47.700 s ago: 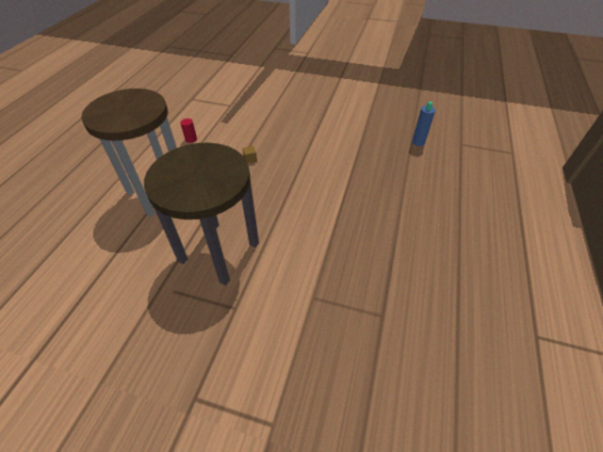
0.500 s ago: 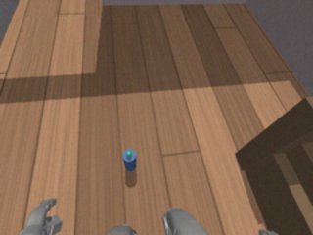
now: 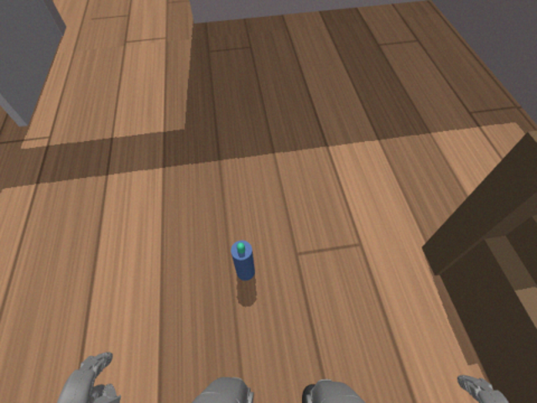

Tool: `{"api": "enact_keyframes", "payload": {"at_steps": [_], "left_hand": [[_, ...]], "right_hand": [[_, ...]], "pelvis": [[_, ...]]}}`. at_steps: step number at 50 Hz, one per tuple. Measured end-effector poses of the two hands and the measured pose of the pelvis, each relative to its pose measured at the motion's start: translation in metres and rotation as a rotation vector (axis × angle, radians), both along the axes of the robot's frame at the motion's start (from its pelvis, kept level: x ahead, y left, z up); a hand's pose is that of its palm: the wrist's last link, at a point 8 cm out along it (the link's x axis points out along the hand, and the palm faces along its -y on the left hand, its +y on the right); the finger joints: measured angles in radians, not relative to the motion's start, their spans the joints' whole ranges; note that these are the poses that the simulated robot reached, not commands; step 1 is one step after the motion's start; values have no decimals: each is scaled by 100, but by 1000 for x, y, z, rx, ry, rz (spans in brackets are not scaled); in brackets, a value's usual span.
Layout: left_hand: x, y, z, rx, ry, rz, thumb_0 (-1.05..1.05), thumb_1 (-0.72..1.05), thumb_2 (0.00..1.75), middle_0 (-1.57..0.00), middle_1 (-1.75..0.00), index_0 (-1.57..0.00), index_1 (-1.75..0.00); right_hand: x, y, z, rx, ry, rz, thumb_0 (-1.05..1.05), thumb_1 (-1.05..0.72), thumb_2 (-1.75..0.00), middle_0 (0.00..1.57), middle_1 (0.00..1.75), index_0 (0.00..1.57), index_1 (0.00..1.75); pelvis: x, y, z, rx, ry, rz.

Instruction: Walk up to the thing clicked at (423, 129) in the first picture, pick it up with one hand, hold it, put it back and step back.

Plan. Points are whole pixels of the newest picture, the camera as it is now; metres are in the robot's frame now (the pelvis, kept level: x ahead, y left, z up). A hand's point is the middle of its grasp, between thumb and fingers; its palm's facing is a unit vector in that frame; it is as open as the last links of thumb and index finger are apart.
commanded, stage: step back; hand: left
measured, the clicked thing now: (243, 259) +0.57 +0.11 -0.64
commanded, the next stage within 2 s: none
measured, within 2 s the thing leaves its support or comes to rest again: neither
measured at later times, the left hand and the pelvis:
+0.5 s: hand out of the picture -0.05 +0.28 -0.16, palm faces -0.07 -0.92 -0.37, open 7.4 cm; pelvis -0.15 +0.01 -0.01, yaw -4 degrees
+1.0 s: hand out of the picture -0.17 +0.24 -0.15, palm faces +0.02 -0.93 -0.36, open 7.4 cm; pelvis -0.31 -0.02 -0.01, yaw +2 degrees
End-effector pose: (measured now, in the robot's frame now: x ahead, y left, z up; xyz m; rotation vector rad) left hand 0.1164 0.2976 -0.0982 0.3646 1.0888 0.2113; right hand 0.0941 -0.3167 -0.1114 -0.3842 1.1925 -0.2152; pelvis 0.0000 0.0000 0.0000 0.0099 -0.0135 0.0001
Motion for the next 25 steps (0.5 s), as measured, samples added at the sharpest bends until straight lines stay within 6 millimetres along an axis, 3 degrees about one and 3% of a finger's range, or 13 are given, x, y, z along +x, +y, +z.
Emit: {"api": "enact_keyframes", "payload": {"at_steps": [5,12,20,25], "left_hand": [[-19,21,-19,-28,-37,3,0,90,90,-21,-30,-20,-30],[-70,31,-23,-67,28,43,0,90,90,-20,-30,-20,-30],[-139,35,-26,-37,110,25,0,90,90,-20,-30,-20,-30],[-174,25,-27,-10,137,-7,0,90,90,-20,-30,-20,-30]], "right_hand": [[-29,13,3,-52,7,20,0,-90,-90,20,30,21,29],[-71,34,31,-52,-1,32,0,-90,-89,20,31,21,30],[-94,31,36,-54,-100,25,0,-90,-89,20,31,21,30],[-124,16,24,-34,-152,19,0,-90,-89,20,31,21,30]], "pelvis": [[-30,15,-12,-2,-27,29],[-61,22,5,-51,-23,14],[-109,19,4,-44,-21,-39],[-148,7,-6,-26,-32,-73]]}}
